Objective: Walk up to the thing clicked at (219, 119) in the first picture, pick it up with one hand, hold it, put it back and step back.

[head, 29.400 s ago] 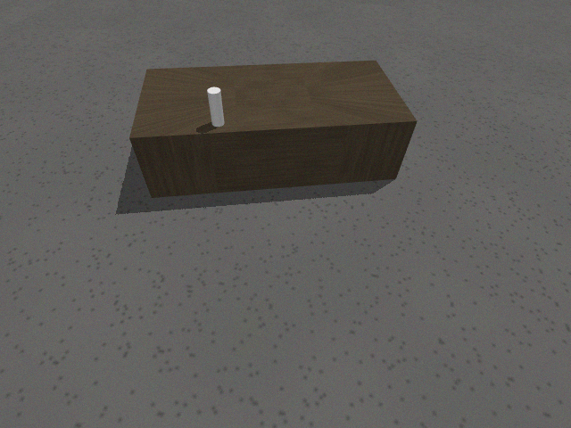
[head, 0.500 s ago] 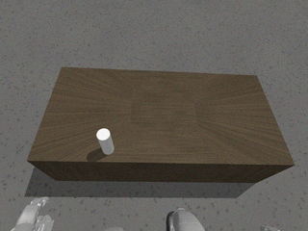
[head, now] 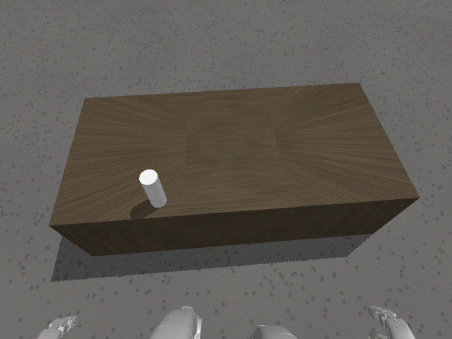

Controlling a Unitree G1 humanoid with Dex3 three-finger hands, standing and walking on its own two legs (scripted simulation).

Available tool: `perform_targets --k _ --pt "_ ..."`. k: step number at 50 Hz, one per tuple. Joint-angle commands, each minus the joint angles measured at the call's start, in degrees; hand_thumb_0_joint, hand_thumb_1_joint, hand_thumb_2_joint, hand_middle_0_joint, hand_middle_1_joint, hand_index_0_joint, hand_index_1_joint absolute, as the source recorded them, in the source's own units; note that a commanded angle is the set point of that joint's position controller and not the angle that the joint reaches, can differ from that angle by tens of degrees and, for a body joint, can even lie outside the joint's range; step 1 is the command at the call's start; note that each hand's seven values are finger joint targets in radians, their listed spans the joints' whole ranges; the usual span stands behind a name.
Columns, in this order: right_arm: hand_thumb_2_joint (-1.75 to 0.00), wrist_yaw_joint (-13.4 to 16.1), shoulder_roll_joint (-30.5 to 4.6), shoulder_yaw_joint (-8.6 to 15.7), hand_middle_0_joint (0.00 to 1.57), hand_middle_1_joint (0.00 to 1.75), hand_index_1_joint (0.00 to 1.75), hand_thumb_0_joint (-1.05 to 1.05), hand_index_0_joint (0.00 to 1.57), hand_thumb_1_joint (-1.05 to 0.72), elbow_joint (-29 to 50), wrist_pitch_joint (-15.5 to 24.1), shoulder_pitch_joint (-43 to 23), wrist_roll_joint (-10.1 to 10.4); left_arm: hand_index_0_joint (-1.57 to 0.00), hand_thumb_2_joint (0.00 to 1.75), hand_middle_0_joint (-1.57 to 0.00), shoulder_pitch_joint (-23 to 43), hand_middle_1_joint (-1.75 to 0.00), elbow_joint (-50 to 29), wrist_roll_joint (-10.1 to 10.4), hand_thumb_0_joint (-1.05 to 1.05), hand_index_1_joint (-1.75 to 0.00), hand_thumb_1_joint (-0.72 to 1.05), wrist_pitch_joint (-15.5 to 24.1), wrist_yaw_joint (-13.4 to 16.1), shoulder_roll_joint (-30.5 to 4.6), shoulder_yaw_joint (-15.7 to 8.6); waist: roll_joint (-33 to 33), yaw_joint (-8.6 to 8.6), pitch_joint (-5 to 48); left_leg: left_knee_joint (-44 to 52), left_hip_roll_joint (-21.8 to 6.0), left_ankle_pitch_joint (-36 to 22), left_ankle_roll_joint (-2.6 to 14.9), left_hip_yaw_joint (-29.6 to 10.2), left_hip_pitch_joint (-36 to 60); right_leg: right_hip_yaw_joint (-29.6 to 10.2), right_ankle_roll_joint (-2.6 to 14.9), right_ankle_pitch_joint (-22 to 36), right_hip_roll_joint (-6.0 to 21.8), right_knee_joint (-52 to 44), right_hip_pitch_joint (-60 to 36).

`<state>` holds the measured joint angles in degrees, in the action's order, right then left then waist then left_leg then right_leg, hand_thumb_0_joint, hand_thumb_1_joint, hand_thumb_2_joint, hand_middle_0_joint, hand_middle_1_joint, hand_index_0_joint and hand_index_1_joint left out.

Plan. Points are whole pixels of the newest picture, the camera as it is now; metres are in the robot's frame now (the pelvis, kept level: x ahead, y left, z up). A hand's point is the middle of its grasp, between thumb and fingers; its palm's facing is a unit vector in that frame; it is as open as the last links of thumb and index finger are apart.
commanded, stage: step back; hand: left
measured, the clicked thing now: (153, 189) +0.54 +0.23 -0.32
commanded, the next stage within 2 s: none
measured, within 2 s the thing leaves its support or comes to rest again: neither
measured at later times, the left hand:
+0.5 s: hand out of the picture -0.04 +0.28 -0.15, palm faces +0.04 -0.93 -0.36, open 7.4 cm
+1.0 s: hand out of the picture -0.18 +0.22 -0.13, palm faces +0.05 -0.90 -0.44, open 7.4 cm
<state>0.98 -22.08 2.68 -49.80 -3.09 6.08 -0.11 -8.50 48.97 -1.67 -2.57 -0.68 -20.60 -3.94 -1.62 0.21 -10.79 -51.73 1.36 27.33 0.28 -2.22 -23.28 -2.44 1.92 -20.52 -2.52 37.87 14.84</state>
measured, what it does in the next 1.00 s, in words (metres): walks backwards: left foot, then right foot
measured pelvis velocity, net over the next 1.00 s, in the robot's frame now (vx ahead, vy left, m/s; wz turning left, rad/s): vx -0.29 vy -0.06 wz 0.07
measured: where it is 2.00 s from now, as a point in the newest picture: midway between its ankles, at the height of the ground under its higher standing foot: outside the picture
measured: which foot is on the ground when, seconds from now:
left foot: up 0.00-0.26, down 0.28-0.70, up 0.72-1.00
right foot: down 0.00-0.28, up 0.30-0.66, down 0.68-1.00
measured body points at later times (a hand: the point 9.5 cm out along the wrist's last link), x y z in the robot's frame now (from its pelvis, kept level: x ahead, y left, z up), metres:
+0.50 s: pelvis -0.13 +0.00 +0.01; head -0.08 +0.03 +0.45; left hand -0.05 +0.32 -0.12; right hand -0.01 -0.31 -0.09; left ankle -0.08 +0.12 -0.72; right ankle -0.17 -0.16 -0.63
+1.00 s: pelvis -0.29 -0.06 +0.00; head -0.23 -0.07 +0.44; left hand -0.18 +0.27 -0.10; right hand -0.20 -0.38 -0.13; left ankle -0.32 +0.06 -0.70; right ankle -0.23 -0.17 -0.72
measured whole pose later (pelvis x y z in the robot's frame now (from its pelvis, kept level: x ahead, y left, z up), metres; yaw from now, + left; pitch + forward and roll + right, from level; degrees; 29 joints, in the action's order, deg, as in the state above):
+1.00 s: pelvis -0.29 -0.06 +0.00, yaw +4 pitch -2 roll +2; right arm 0.9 -23.4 2.6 -50.3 -2.7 12.6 -1.1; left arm -7.4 44.1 -1.9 -2.8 0.9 -21.7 -3.8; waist -0.3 0.3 -9.5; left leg -45.8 3.1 26.8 -0.8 -2.3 -17.4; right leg 1.8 0.5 -16.6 3.2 39.6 21.4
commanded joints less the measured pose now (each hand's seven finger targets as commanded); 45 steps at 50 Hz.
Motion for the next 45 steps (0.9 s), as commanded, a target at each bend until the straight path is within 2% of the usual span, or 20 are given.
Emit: perform_targets --k 1,4,8,12,13,14,15,16,19,22,27,31,33,34,35,36,38,39,41,45 --pt "-0.90 1.4 -11.7 2.8 0.20 0.30 0.30 0.00 0.20 -0.90 3.6 1.5 3.0 0.9 -0.20 0.90 -0.20 3.7 -0.30 -7.8 0.3 0.00 -0.30 0.90 1.8 2.0 -14.4 -3.9 9.2 -0.12 10.1 -16.9 4.9 5.1 -0.20 -7.0 -3.9 -14.4 11.92 39.2 16.1 -11.6 -3.0" --pt "-0.90 1.8 -11.6 2.3 0.20 0.30 0.30 0.00 0.20 -0.90 3.4 2.1 4.5 0.4 -0.20 0.90 -0.20 1.4 -0.30 -8.7 -0.2 0.00 -0.30 0.90 1.4 2.2 -12.7 -3.5 9.3 1.38 11.8 -13.2 5.2 3.1 -1.51 -4.6 -5.5 -10.9 10.83 40.1 13.4 -9.2 -9.1" --pt "-0.90 1.6 -10.7 2.2 0.20 0.30 0.30 0.00 0.20 -0.90 4.9 2.6 3.5 -0.3 -0.20 0.90 -0.20 -1.3 -0.30 -9.5 -0.3 0.00 -0.30 0.90 1.0 2.5 -13.4 -3.8 12.6 2.95 13.6 2.8 1.4 3.2 -1.57 -1.5 -2.8 -11.7 11.25 40.1 15.8 -7.6 -13.2" --pt "-0.90 0.8 -10.4 3.1 0.20 0.30 0.30 0.00 0.20 -0.90 2.6 3.1 9.5 -1.0 -0.20 0.90 -0.20 2.2 -0.30 -10.9 0.5 0.00 -0.30 0.90 -0.1 1.6 -14.7 -3.4 11.2 -0.91 15.3 25.5 0.9 -13.5 0.31 3.8 11.1 -10.3 6.70 24.7 13.1 -3.8 -5.2" --pt "-0.90 0.7 -11.8 3.7 0.20 0.30 0.30 0.00 0.20 -0.90 2.9 3.4 8.6 -1.7 -0.20 0.90 -0.20 1.0 -0.30 -11.0 0.5 0.00 -0.30 0.90 -0.4 1.4 -12.9 -2.8 7.2 -0.52 14.4 28.5 -2.6 -16.5 1.60 -2.0 13.8 -9.6 4.06 16.5 10.7 -2.0 0.6" --pt "-0.90 0.5 -17.0 5.0 0.20 0.30 0.30 0.00 0.20 -0.90 3.9 3.7 7.2 -2.6 -0.20 0.90 -0.20 -0.7 -0.30 -11.3 0.7 0.00 -0.30 0.90 -0.4 1.2 -10.7 -2.3 -6.1 -0.09 14.9 31.3 -16.0 -22.0 6.97 -20.2 18.6 -5.5 0.69 0.9 2.9 7.9 12.0" --pt "-0.90 0.0 -21.7 5.9 0.20 0.30 0.30 0.00 0.20 -0.90 4.9 3.4 5.5 -1.9 -0.20 0.90 -0.20 3.9 -0.30 -11.4 0.6 0.00 -0.30 0.90 -0.4 2.1 -12.6 -3.7 -11.7 -2.98 12.9 34.5 -26.3 -27.7 15.89 -28.5 8.4 -3.3 -1.07 -16.7 -3.2 21.8 11.0" --pt "-0.90 0.2 -20.7 5.8 0.20 0.30 0.30 0.00 0.20 -0.90 5.0 3.7 3.8 -2.0 -0.20 0.90 -0.20 4.4 -0.30 -10.4 -0.2 0.00 -0.30 0.90 -0.5 2.5 -13.6 -4.2 -7.8 -2.41 10.8 34.2 -26.5 -28.5 17.35 -29.0 4.7 -9.1 -1.06 -17.2 -3.6 30.4 9.9" --pt "-0.90 0.9 -14.5 4.0 0.20 0.30 0.30 0.00 0.20 -0.90 6.2 3.9 -1.5 -2.0 -0.20 0.90 -0.20 -2.5 -0.30 -7.3 1.1 0.00 -0.30 0.90 -0.7 2.0 -12.6 -4.5 -4.3 2.73 8.6 29.9 -17.1 -34.0 11.88 -12.9 7.5 -10.5 -1.25 -8.4 -4.0 37.8 13.6" --pt "-0.90 0.9 -13.5 4.1 0.20 0.30 0.30 0.00 0.20 -0.90 6.6 3.7 1.0 -1.8 -0.20 0.90 -0.20 -4.6 -0.30 -6.7 0.4 0.00 -0.30 0.90 -0.6 1.6 -12.2 -4.7 -5.9 1.31 11.0 27.5 -16.1 -37.5 12.90 -10.8 14.6 -9.1 -3.59 -7.8 -3.8 36.3 14.9" --pt "-0.90 1.0 -15.1 5.0 0.20 0.30 0.30 0.00 0.20 -0.90 7.3 3.3 2.9 -1.7 -0.20 0.90 -0.20 -3.1 -0.30 -7.4 0.4 0.00 -0.30 0.90 -0.3 1.0 -11.7 -3.9 -8.9 -1.33 13.4 26.5 -18.0 -30.4 13.95 -10.3 17.9 -5.2 -4.59 -9.6 0.3 18.7 10.5" --pt "-0.90 0.5 -17.2 5.1 0.20 0.30 0.30 0.00 0.20 -0.90 8.3 2.1 0.3 -1.7 -0.20 0.90 -0.20 -9.9 -0.30 -3.4 0.4 0.00 -0.30 0.90 0.2 0.4 -11.4 -3.8 -11.9 0.92 15.8 24.9 -16.5 -22.5 10.82 -9.0 11.7 1.0 -2.35 -3.5 1.9 -1.8 -0.9" --pt "-0.90 0.2 -15.9 4.5 0.20 0.30 0.30 0.00 0.20 -0.90 8.2 1.1 -0.6 -1.4 -0.20 0.90 -0.20 -14.0 -0.30 -0.5 -0.1 0.00 -0.30 0.90 0.6 0.5 -11.9 -4.4 -8.6 3.08 15.7 20.3 -13.1 -16.6 7.13 -6.5 3.9 2.8 -0.65 3.1 1.5 -12.4 -8.7" --pt "-0.90 0.2 -12.3 3.6 0.20 0.30 0.30 0.00 0.20 -0.90 8.6 1.0 0.3 -1.0 -0.20 0.90 -0.20 -12.3 -0.30 -1.7 -1.2 0.00 -0.30 0.90 0.9 0.5 -15.4 -5.4 1.1 2.57 12.0 12.9 -6.2 -6.7 3.37 -5.1 -6.0 -10.8 1.56 -3.3 8.4 -16.3 -8.4" --pt "-0.90 1.0 -10.3 3.5 0.20 0.30 0.30 0.00 0.20 -0.90 10.0 1.2 -3.3 -0.4 -0.20 0.90 -0.20 -7.5 -0.30 -4.1 -1.0 0.00 -0.30 0.90 0.5 0.4 -22.5 -6.8 18.6 4.60 9.0 -2.0 4.5 5.7 -0.35 -0.5 -8.6 -27.7 10.54 -6.0 21.8 -23.1 4.5" --pt "-0.90 1.6 -12.8 4.5 0.20 0.30 0.30 0.00 0.20 -0.90 9.3 1.0 -3.2 -0.7 -0.20 0.90 -0.20 -3.4 -0.30 -6.5 -1.4 0.00 -0.30 0.90 0.8 0.6 -24.4 -6.9 17.8 4.23 4.9 -12.7 2.3 8.5 -1.39 -6.9 -6.1 -33.1 15.13 -5.5 27.6 -25.4 14.7" --pt "-0.90 1.4 -12.8 3.8 0.20 0.30 0.30 0.00 0.20 -0.90 6.3 1.3 1.9 0.2 -0.20 0.90 -0.20 3.9 -0.30 -8.0 -0.7 0.00 -0.30 0.90 1.4 1.5 -17.4 -4.4 8.4 -0.92 4.4 -17.8 5.0 0.8 -0.51 -9.0 -6.1 -15.5 9.71 11.4 18.2 -17.1 11.1" --pt "-0.90 1.3 -12.0 3.4 0.20 0.30 0.30 0.00 0.20 -0.90 5.4 1.6 3.9 0.5 -0.20 0.90 -0.20 5.6 -0.30 -7.8 -1.0 0.00 -0.30 0.90 1.5 1.8 -16.1 -4.5 10.4 -2.01 5.8 -17.4 5.5 -0.8 -0.70 -7.4 -6.0 -11.0 8.37 16.4 16.2 -14.5 8.2" --pt "-0.90 1.3 -12.0 3.0 0.20 0.30 0.30 0.00 0.20 -0.90 4.7 2.1 5.3 0.0 -0.20 0.90 -0.20 2.7 -0.30 -8.0 -0.9 0.00 -0.30 0.90 1.6 2.0 -15.4 -4.5 11.4 -0.01 7.9 -15.9 4.8 -0.7 -1.45 -5.3 -4.6 -8.3 8.67 21.5 14.7 -11.6 3.3" --pt "-0.90 1.1 -11.1 2.7 0.20 0.30 0.30 0.00 0.20 -0.90 6.1 2.2 3.0 -0.9 -0.20 0.90 -0.20 -1.2 -0.30 -8.1 -1.0 0.00 -0.30 0.90 1.1 3.0 -15.2 -4.3 12.6 3.19 10.1 -2.1 1.8 3.2 -1.60 -2.7 -6.4 -10.8 10.20 29.3 18.3 -9.3 -8.8"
